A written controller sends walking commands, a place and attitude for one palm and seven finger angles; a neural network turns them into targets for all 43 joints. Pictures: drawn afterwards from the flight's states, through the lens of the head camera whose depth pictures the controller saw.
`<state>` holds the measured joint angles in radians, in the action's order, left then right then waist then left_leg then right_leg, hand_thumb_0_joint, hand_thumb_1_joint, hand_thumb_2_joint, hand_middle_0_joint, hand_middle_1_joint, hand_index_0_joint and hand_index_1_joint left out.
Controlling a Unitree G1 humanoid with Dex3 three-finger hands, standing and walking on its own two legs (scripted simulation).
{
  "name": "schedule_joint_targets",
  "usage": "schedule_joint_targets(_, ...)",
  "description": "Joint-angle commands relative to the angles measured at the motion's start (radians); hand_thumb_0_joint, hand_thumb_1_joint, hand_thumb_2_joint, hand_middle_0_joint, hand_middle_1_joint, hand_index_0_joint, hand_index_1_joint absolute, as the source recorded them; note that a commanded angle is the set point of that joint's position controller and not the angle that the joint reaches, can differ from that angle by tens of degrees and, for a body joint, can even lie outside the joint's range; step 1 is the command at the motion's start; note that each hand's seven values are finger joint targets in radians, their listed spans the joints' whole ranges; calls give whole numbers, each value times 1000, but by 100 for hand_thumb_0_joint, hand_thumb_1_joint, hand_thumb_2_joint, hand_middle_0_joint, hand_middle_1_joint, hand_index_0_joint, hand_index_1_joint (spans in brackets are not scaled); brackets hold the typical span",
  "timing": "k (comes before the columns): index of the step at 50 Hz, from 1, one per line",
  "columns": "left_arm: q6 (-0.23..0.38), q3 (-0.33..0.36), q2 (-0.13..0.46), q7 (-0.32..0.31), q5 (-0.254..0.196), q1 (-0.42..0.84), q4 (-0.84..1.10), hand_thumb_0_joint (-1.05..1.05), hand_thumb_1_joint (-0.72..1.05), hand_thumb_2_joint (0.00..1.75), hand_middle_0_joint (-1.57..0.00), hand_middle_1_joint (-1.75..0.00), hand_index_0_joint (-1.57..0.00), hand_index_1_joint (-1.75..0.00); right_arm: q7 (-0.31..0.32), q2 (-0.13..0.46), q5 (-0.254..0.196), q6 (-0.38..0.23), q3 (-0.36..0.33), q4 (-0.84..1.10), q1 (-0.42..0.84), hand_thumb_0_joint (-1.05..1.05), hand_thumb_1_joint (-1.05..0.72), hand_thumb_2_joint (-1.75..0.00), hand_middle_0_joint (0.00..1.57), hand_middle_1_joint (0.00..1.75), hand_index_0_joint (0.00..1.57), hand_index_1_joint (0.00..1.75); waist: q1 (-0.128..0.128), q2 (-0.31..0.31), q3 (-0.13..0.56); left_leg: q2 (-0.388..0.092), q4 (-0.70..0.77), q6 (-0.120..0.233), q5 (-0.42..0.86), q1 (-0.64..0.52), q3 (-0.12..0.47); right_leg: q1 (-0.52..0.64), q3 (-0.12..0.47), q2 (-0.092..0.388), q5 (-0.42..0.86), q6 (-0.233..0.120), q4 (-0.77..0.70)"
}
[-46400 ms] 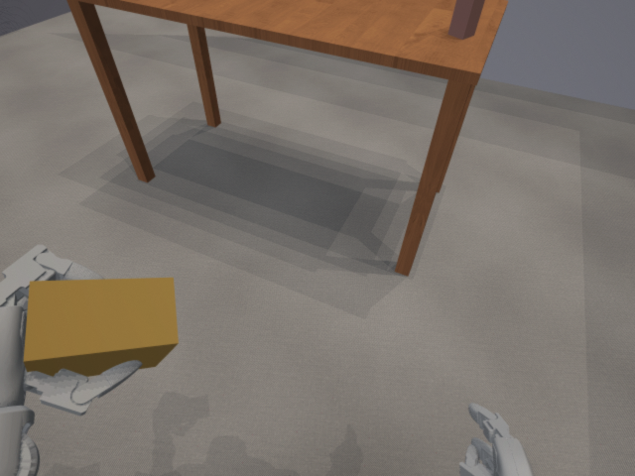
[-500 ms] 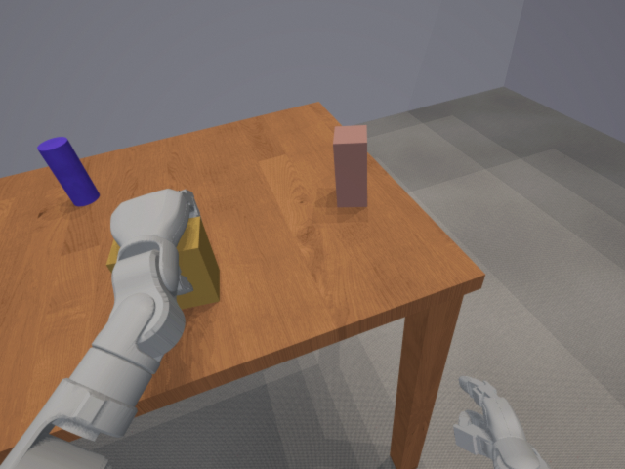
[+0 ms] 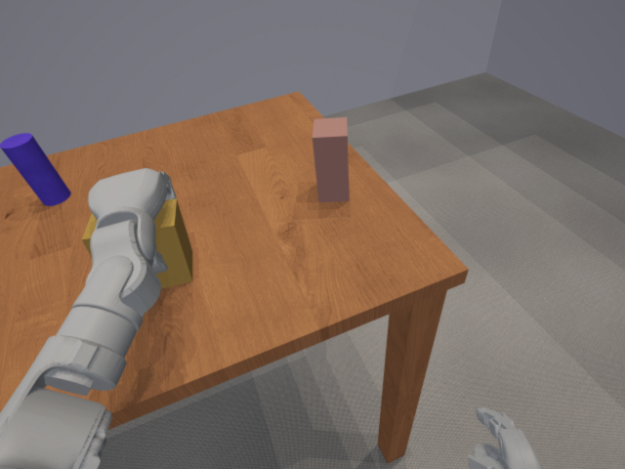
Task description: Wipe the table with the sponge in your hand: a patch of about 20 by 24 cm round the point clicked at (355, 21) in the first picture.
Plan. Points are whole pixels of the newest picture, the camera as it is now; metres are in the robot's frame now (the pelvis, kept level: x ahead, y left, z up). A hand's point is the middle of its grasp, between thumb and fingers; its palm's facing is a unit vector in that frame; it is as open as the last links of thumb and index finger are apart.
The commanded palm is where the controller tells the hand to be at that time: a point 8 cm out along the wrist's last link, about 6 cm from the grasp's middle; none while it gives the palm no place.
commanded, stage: wipe forward along the middle lane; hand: left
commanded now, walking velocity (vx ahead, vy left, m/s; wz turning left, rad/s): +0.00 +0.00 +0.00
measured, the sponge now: (148, 257) +0.36 +0.28 +0.10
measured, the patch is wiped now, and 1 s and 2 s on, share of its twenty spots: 1.00 1.00 1.00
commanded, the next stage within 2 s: slide back across to the first lane in 0.62 s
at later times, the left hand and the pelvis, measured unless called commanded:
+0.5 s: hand (139, 206) +0.41 +0.29 +0.16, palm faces -0.08 +0.02 -1.00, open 10.2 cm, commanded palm +0.40 +0.31 +0.19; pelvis -0.01 -0.01 +0.00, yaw +0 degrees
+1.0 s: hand (117, 197) +0.42 +0.33 +0.16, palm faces +0.00 -0.01 -1.00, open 10.2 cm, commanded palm +0.39 +0.35 +0.21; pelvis +0.01 +0.02 +0.00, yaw -1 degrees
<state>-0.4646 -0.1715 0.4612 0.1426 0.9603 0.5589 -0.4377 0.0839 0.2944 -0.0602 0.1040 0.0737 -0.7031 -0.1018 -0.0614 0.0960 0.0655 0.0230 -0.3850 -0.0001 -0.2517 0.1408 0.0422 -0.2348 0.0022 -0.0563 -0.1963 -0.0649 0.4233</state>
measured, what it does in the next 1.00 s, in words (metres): stands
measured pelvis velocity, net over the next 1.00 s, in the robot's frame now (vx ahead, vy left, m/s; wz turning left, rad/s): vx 0.01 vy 0.02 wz -0.02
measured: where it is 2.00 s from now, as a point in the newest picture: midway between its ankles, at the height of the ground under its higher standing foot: outside the picture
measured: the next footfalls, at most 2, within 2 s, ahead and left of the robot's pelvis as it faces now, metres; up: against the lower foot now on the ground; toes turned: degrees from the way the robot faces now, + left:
none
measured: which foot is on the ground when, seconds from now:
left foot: down 0.00-1.00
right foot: down 0.00-1.00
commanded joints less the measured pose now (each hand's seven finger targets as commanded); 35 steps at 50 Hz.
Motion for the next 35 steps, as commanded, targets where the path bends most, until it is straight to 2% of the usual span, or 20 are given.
schedule_joint_targets(1,22,87,253,-60,55,294,-17,0,10,130,-120,-160,-120,-160,9,108,1,-50,-45,151,151,0,-90,-90,20,30,20,30,4,-160,128,32,40,35,143,125,-53,179,60,43,105,9,-69)
schedule_joint_targets(3,34,90,267,-62,56,319,-56,0,10,130,-120,-160,-120,-160,14,114,0,-49,-49,140,139,0,-90,-90,20,30,20,30,12,-165,115,31,39,35,124,131,-55,161,64,41,86,11,-77)
schedule_joint_targets(5,41,142,341,-64,55,331,-88,0,10,130,-120,-160,-120,-160,18,124,2,-46,-51,134,132,0,-90,-90,20,30,20,30,6,-155,124,33,38,35,105,146,-51,169,87,45,62,12,-84)
schedule_joint_targets(6,48,127,336,-66,64,361,-109,0,10,130,-120,-160,-120,-160,20,121,1,-46,-52,129,120,0,-90,-90,20,30,20,30,15,-167,138,33,35,35,104,154,-57,177,80,48,58,15,-76)
schedule_joint_targets(8,67,121,328,-64,67,357,-127,0,10,130,-120,-160,-120,-160,21,121,0,-48,-56,131,105,0,-90,-90,20,30,20,30,16,-158,149,34,30,35,111,158,-58,183,77,48,78,15,-72)
schedule_joint_targets(10,86,161,377,-63,67,352,-152,0,10,130,-120,-160,-120,-160,23,126,2,-46,-59,132,101,0,-90,-90,20,30,20,30,8,-149,158,35,26,37,103,168,-51,183,92,50,76,13,-73)
schedule_joint_targets(12,104,121,339,-62,65,385,-167,0,10,130,-120,-160,-120,-160,23,122,-2,-45,-62,130,87,0,-90,-90,20,30,20,30,25,-157,162,34,20,40,89,172,-61,177,84,52,66,21,-73)
schedule_joint_targets(15,131,176,418,-60,64,423,-208,0,10,130,-120,-160,-120,-160,29,131,1,-43,-64,124,72,0,-90,-90,20,30,20,30,25,-150,155,33,20,40,65,195,-53,172,105,56,39,19,-83)
schedule_joint_targets(16,142,150,396,-60,68,449,-226,0,10,130,-120,-160,-120,-160,31,129,-1,-44,-65,120,59,0,-90,-90,20,30,20,30,37,-172,158,33,18,43,71,199,-57,172,94,56,49,22,-75)
schedule_joint_targets(17,149,156,402,-63,68,443,-248,0,10,130,-120,-160,-120,-160,32,130,-2,-44,-67,117,51,0,-90,-90,20,30,20,30,36,-158,156,33,18,42,63,199,-60,164,94,56,37,23,-79)
schedule_joint_targets(18,159,144,397,-63,67,474,-252,0,10,130,-120,-160,-120,-160,34,131,-2,-45,-67,116,45,0,-90,-90,20,30,20,30,43,-174,154,33,17,44,49,203,-61,159,92,58,18,28,-85)
schedule_joint_targets(20,183,180,450,-69,76,511,-286,0,10,130,-120,-160,-120,-160,37,134,-1,-46,-69,108,30,0,-90,-90,20,30,20,30,42,-146,160,34,19,43,43,217,-53,153,108,58,7,22,-91)
schedule_joint_targets(23,206,152,431,-77,83,543,-334,0,10,130,-120,-160,-120,-160,37,134,-4,-47,-73,98,3,0,-90,-90,20,30,20,30,55,-150,165,33,14,45,40,222,-60,150,103,60,12,26,-90)
schedule_joint_targets(25,221,179,470,-80,83,574,-349,0,10,130,-120,-160,-120,-160,39,137,-4,-46,-73,97,-6,0,-90,-90,20,30,20,30,53,-143,189,32,16,44,52,230,-53,164,109,62,34,23,-88)
schedule_joint_targets(27,232,158,442,-84,83,568,-373,0,10,130,-120,-160,-120,-160,35,135,-6,-44,-77,91,-27,0,-90,-90,20,30,20,30,57,-140,214,32,14,46,67,224,-58,173,94,60,62,26,-78)
schedule_joint_targets(29,241,167,455,-86,70,573,-374,0,10,130,-120,-160,-120,-160,36,136,-7,-42,-78,92,-31,0,-90,-90,20,30,20,30,59,-141,227,30,9,48,73,220,-62,189,101,65,93,29,-78)
schedule_joint_targets(30,252,204,497,-87,69,589,-381,0,10,130,-120,-160,-120,-160,37,140,-6,-41,-78,88,-36,0,-90,-90,20,30,20,30,56,-141,239,30,12,47,85,227,-52,194,103,61,113,25,-76)
schedule_joint_targets(32,256,169,462,-88,68,603,-411,0,10,130,-120,-160,-120,-160,37,140,-10,-40,-79,80,-48,0,-90,-90,20,30,20,30,76,-164,206,29,15,50,65,232,-60,169,94,61,88,32,-85)
schedule_joint_targets(34,267,185,467,-92,71,567,-408,0,10,130,-120,-160,-120,-160,34,142,-8,-39,-83,80,-58,0,-90,-90,20,30,20,30,62,-151,230,29,13,51,95,219,-60,182,87,59,131,28,-75)
schedule_joint_targets(35,275,191,468,-92,73,562,-392,0,10,130,-120,-160,-120,-160,32,141,-8,-39,-82,86,-50,0,-90,-90,20,30,20,30,51,-113,246,30,21,49,125,212,-53,187,85,55,165,19,-72)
